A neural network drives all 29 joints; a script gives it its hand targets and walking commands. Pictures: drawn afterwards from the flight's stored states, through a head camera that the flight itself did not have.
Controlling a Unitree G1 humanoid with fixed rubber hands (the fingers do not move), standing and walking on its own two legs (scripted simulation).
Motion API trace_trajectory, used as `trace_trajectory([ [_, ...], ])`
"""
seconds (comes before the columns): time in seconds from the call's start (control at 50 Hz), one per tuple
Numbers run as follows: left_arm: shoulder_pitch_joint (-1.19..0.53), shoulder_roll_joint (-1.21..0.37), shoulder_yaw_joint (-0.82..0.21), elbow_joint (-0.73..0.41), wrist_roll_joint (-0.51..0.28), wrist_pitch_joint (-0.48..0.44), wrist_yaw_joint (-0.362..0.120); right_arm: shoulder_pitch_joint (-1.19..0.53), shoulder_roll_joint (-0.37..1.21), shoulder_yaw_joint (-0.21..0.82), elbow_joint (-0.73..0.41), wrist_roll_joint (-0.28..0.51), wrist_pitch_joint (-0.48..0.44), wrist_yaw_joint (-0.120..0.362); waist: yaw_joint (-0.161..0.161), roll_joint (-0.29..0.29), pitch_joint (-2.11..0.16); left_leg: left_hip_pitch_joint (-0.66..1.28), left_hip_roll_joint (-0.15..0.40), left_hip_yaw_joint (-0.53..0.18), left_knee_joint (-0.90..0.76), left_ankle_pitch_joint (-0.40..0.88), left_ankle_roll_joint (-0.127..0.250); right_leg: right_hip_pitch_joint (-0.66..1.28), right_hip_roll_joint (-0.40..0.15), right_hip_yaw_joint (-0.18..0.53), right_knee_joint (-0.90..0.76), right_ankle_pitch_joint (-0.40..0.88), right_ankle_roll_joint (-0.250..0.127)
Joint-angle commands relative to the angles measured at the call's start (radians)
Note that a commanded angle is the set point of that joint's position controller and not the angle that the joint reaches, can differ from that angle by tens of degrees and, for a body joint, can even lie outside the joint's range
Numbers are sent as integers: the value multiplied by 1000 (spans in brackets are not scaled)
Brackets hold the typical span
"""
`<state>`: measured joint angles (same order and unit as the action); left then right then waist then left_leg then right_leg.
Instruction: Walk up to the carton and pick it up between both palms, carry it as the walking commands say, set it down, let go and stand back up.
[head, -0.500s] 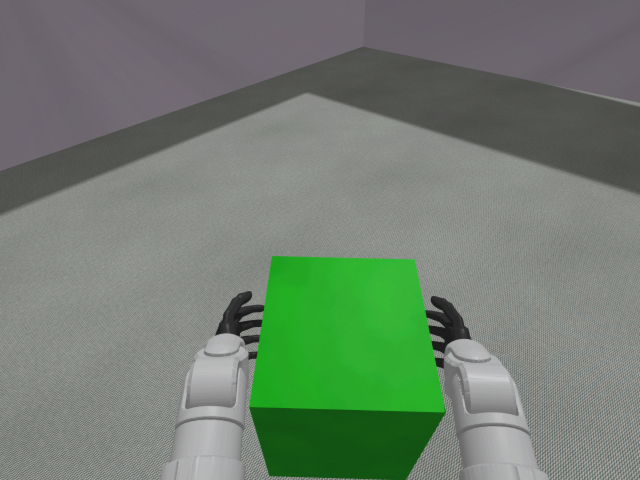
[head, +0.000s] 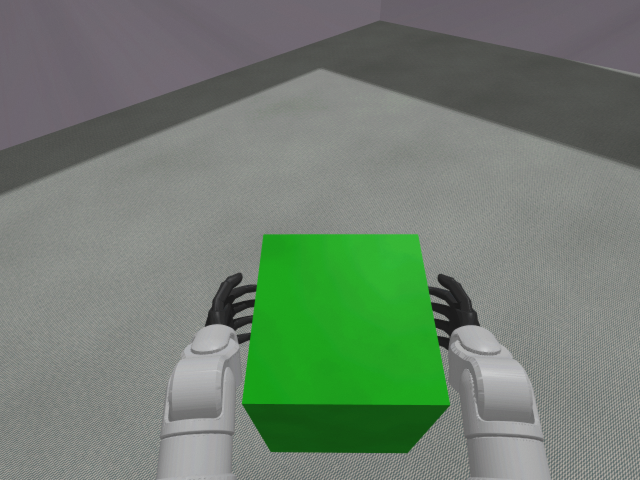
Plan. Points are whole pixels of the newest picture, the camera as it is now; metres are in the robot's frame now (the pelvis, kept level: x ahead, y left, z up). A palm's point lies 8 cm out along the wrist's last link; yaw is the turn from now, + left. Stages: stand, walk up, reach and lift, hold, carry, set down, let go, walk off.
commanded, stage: carry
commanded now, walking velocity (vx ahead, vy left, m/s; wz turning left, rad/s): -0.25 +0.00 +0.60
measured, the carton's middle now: (339, 350) +0.32 +0.00 +0.00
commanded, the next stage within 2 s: none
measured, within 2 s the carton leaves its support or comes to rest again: neither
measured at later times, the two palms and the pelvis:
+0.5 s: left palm out of the picture +0.11 +0.17 +0.10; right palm (469, 452) +0.16 -0.11 +0.09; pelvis -0.10 -0.01 +0.01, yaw +10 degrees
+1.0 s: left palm out of the picture -0.11 +0.25 +0.07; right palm out of the picture +0.04 +0.01 +0.08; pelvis -0.23 +0.00 +0.01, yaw +30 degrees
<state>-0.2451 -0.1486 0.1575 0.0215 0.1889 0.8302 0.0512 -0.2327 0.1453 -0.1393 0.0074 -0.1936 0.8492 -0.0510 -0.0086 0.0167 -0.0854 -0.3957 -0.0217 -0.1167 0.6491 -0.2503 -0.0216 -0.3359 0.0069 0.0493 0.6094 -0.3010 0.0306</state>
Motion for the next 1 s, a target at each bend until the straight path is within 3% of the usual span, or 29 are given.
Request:
trace_trajectory([
  [0.0,-361,-916,-687,-147,-317,59,-189,-496,931,706,-199,362,45,190,20,-147,-300,-19,33,93,147,156,30,105,-289,121,-62,512,-161],
  [0.04,-341,-896,-705,-226,-328,111,-150,-425,916,709,-222,382,102,162,5,-166,-333,22,18,130,119,-98,40,59,-307,99,-51,575,-170],
  [0.06,-368,-897,-717,-260,-338,128,-144,-394,912,702,-234,380,120,157,-19,-160,-316,76,52,109,-39,-31,57,36,-279,19,46,572,-127],
  [0.08,-368,-875,-719,-310,-336,147,-127,-390,888,704,-271,386,139,147,-17,-37,-299,122,109,3,-158,231,85,-34,-181,-50,157,348,-75],
  [0.1,-319,-867,-719,-352,-343,180,-108,-371,858,714,-315,407,172,138,-15,174,-283,173,312,-296,-197,610,162,-208,-46,-135,338,-31,14],
  [0.12,-283,-887,-726,-360,-351,197,-96,-396,857,734,-410,427,178,118,-12,243,-289,232,374,-355,-216,759,223,-277,-6,-107,469,-304,33],
  [0.14,-265,-861,-706,-351,-349,221,-78,-325,824,688,-390,404,202,97,-7,215,-297,153,361,-362,-229,666,238,-254,-13,-49,582,-296,32],
  [0.18,-280,-897,-751,-435,-383,241,-59,-290,870,689,-456,401,220,77,6,121,-306,137,267,-183,-224,451,172,-249,-35,-65,568,-216,11],
  [0.24,-202,-893,-748,-498,-418,286,-34,-208,840,670,-548,402,261,44,6,140,-300,168,216,-128,-198,561,148,-224,4,-115,417,-166,11],
  [0.32,-132,-814,-725,-507,-414,320,-6,-96,756,633,-524,368,302,15,-8,231,-312,73,203,-176,-365,166,108,-19,52,-146,156,-165,-7],
  [0.36,-122,-783,-694,-500,-406,334,-1,-140,750,654,-548,380,317,3,8,179,-315,14,208,-218,-392,190,82,127,56,-147,-103,-128,-32],
  [0.38,-101,-788,-698,-541,-415,330,4,-147,754,667,-600,391,311,-5,19,160,-337,-31,150,-152,-348,159,32,271,32,-156,-265,-71,-35],
  [0.4,-72,-768,-676,-509,-401,330,7,-134,731,670,-573,377,321,-6,27,-21,-281,-178,59,-44,-242,-34,-23,352,-105,-14,-367,-108,-81],
  [0.42,-75,-803,-661,-513,-408,332,-2,-187,757,692,-632,389,321,-10,24,-394,-240,-286,-67,129,222,-293,-44,248,-477,318,-392,66,-211],
  [0.44,-75,-783,-661,-506,-397,329,-12,-209,766,700,-596,395,318,-11,4,-281,-150,-355,-2,116,484,-342,-34,86,-551,242,-389,140,-237],
  [0.48,-174,-793,-671,-580,-416,317,-23,-254,819,712,-605,404,305,-11,-10,-63,-111,-328,47,62,643,-143,-13,34,-394,14,-337,215,-158],
  [0.52,-163,-802,-679,-623,-418,301,-22,-273,820,733,-659,427,295,-6,-8,-47,-108,-260,20,79,713,-74,-27,8,-262,-143,-251,285,-130],
  [0.58,-118,-710,-662,-638,-399,310,-7,-148,797,719,-577,411,316,-25,-1,-129,-134,-322,38,153,640,-86,-66,156,-285,-135,-218,409,-133],
  [0.64,24,-667,-609,-539,-356,329,-2,-180,723,734,-648,402,331,-37,13,-255,-143,-337,48,221,482,-159,-61,286,-311,-135,-144,754,-180],
  [0.68,25,-631,-612,-527,-350,341,2,-109,702,720,-571,387,353,-35,11,-255,-129,-248,42,255,380,-219,-51,260,-318,-172,-101,887,-183],
  [0.72,26,-620,-617,-523,-355,350,-1,-74,669,690,-564,362,357,-37,13,-296,-165,-166,25,284,294,-186,-37,227,-333,-172,-85,809,-180],
  [0.76,-76,-669,-671,-607,-384,339,-7,-120,729,691,-565,386,345,-24,18,-254,-210,-111,28,269,146,-181,-13,258,-348,-188,-42,758,-173],
  [0.8,-11,-654,-666,-551,-368,349,8,-52,678,659,-545,367,349,-19,-12,-220,-236,34,29,284,-130,-22,8,177,-363,-204,8,521,-116],
  [0.82,-45,-669,-700,-581,-394,345,7,-57,706,659,-548,366,336,-19,-25,-105,-236,119,77,190,-320,96,17,119,-317,-233,107,365,-66],
  [0.84,-92,-688,-724,-590,-417,346,1,-19,693,619,-520,348,331,-14,-24,209,-217,304,251,-61,-276,518,75,-239,-228,-230,251,-199,6],
  [0.86,-155,-696,-733,-618,-411,340,1,-80,707,626,-504,366,324,-5,5,355,-213,284,448,-298,-229,850,149,-369,-153,-162,444,-433,47],
  [0.9,-153,-805,-787,-646,-450,302,-7,-115,779,665,-615,395,284,17,-4,187,-244,300,389,-138,-208,852,184,-353,-115,-72,584,-363,50],
  [0.94,-213,-870,-829,-675,-489,281,-17,-125,846,664,-617,404,256,25,10,134,-301,302,280,-70,-183,755,149,-342,-126,-49,653,-210,50],
  [0.98,-115,-883,-790,-620,-464,272,-21,-96,833,685,-637,401,248,30,7,36,-259,223,252,-21,-207,583,156,-321,-104,-86,629,-140,51],
])
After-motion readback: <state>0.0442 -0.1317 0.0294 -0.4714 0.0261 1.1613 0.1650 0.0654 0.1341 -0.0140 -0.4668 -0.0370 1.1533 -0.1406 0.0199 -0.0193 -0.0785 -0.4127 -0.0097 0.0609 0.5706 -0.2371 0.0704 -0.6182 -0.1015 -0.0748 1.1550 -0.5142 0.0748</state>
